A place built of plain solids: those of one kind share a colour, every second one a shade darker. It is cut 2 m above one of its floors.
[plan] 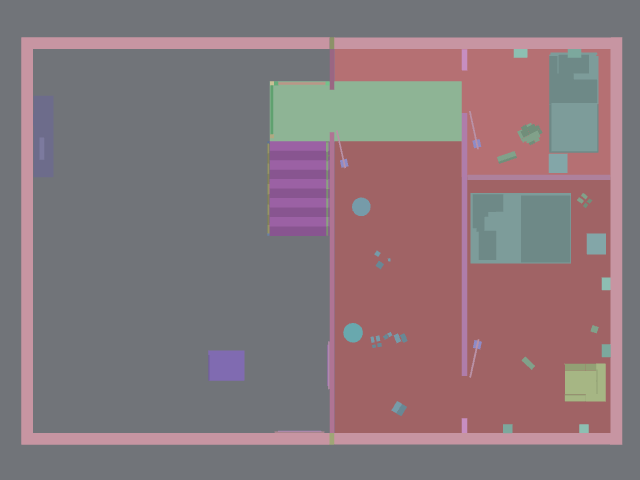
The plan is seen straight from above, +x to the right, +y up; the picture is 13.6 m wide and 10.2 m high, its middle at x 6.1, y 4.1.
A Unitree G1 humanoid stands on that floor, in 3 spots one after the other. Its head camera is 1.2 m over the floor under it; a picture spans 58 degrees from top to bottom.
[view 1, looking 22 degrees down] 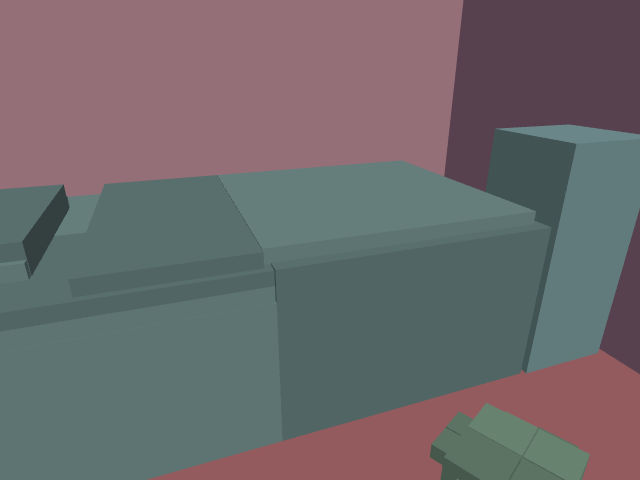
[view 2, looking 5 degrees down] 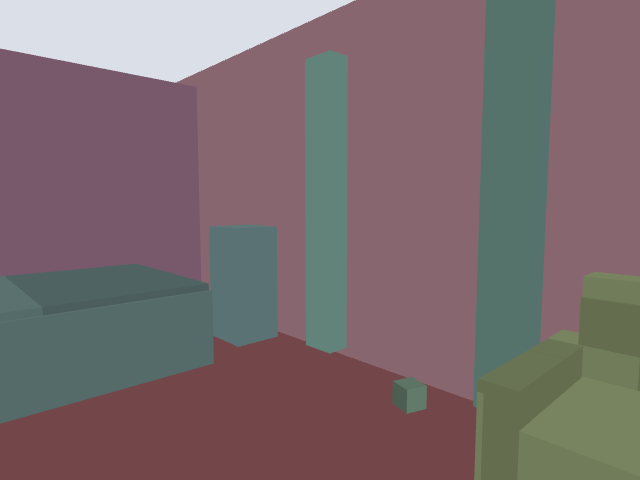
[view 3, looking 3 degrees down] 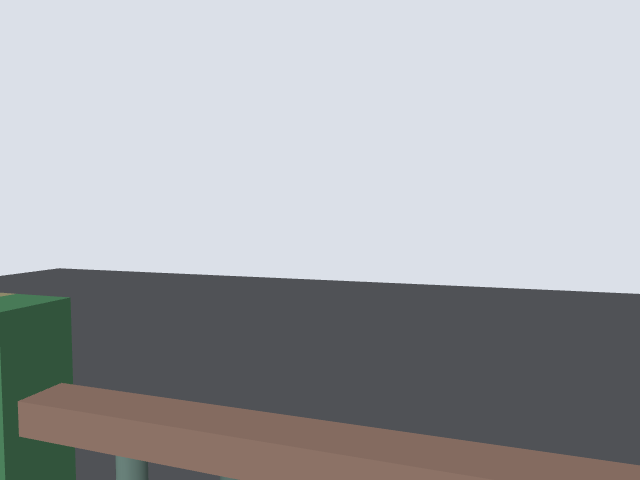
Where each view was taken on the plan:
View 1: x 9.87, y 7.25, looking -20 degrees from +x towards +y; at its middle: bedstead_bedroom_bed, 1.33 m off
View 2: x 9.87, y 0.76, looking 47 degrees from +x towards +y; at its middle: curtains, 3.26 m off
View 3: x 5.67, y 7.05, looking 107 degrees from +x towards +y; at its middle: nothing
